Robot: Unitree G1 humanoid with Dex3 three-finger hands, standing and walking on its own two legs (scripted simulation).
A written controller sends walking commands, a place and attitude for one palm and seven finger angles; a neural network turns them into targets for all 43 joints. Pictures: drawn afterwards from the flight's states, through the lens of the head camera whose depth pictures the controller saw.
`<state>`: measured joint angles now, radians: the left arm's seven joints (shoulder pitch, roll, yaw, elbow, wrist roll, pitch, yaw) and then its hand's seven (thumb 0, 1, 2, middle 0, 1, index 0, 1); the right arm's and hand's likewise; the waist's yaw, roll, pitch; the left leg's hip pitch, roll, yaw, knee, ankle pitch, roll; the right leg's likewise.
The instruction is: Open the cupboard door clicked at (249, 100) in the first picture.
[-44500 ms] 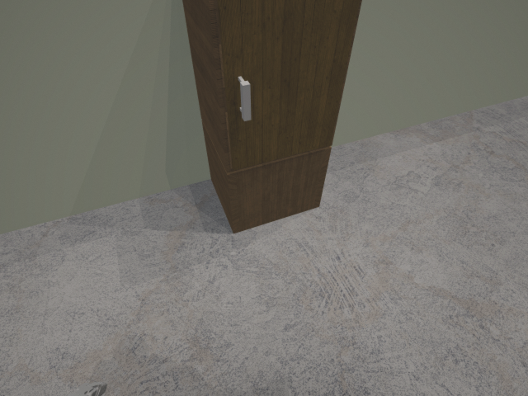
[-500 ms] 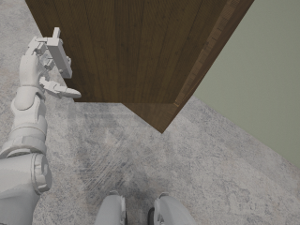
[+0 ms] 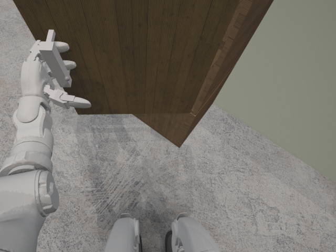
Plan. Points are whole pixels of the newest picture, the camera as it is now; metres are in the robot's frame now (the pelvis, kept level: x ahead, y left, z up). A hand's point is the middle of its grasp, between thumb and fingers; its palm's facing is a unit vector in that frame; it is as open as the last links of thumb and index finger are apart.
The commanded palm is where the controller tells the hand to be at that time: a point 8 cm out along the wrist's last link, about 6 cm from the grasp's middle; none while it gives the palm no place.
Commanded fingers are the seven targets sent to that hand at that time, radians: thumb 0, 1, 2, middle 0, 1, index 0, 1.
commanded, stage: slide the fingers in behind the handle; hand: left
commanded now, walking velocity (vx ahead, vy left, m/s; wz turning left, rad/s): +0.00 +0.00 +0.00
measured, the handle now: (59, 59) +0.54 +0.23 +0.06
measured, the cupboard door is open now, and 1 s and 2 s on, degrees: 40 41 73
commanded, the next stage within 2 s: close the thumb around the handle in 0.14 s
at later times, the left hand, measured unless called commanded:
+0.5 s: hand (67, 78) +0.50 +0.21 +0.05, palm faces +0.05 -1.00 +0.00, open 12.1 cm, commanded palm +0.48 +0.24 +0.05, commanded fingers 0.00 0.28 0.64 -0.36 -1.28 -0.36 -1.28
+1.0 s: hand (69, 79) +0.50 +0.20 +0.05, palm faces +0.06 -1.00 -0.01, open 5.7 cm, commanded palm +0.47 +0.23 +0.05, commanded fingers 0.00 0.90 0.90 -0.40 -1.35 -0.40 -1.35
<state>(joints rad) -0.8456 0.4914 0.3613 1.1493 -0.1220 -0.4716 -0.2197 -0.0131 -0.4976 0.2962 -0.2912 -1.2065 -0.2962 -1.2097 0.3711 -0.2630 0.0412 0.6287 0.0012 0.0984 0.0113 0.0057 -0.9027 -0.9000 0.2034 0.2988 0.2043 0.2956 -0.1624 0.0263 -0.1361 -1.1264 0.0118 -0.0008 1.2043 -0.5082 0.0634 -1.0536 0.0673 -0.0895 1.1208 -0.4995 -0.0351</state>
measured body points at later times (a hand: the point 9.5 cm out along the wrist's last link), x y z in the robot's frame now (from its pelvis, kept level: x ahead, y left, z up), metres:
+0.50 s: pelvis +0.00 +0.00 +0.00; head +0.14 +0.04 +0.43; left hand +0.49 +0.26 +0.06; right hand +0.03 -0.26 -0.11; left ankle +0.02 +0.08 -0.64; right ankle +0.01 -0.11 -0.64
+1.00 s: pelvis +0.01 +0.00 +0.00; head +0.14 +0.04 +0.43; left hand +0.49 +0.25 +0.06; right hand +0.03 -0.26 -0.11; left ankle +0.02 +0.08 -0.64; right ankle +0.01 -0.11 -0.64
